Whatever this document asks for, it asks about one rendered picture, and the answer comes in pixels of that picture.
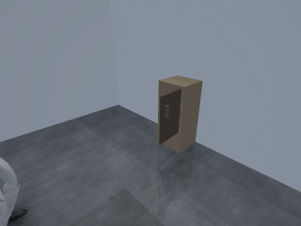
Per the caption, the left robot thigh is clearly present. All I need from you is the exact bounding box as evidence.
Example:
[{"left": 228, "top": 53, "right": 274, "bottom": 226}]
[{"left": 0, "top": 157, "right": 18, "bottom": 195}]

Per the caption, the cupboard door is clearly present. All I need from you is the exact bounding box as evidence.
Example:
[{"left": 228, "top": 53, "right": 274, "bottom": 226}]
[{"left": 159, "top": 89, "right": 182, "bottom": 145}]

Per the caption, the handle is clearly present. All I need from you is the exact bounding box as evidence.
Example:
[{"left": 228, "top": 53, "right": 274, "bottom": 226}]
[{"left": 163, "top": 105, "right": 169, "bottom": 118}]

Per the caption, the right robot shin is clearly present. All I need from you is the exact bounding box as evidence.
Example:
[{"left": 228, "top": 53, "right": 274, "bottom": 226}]
[{"left": 0, "top": 215, "right": 10, "bottom": 226}]

